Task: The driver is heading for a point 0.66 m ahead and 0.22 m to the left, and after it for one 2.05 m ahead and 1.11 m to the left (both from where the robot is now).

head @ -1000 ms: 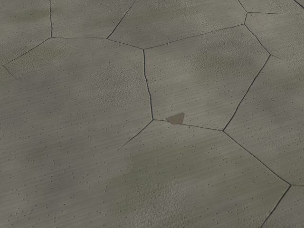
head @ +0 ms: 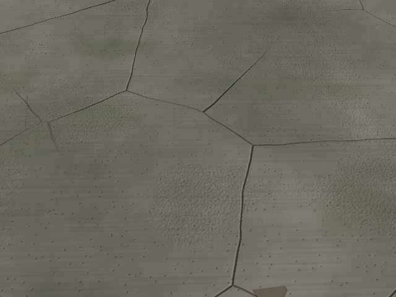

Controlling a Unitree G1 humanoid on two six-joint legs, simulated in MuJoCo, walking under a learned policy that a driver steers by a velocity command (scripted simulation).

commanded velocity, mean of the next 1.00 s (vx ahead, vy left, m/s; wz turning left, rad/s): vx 0.50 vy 0.00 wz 0.59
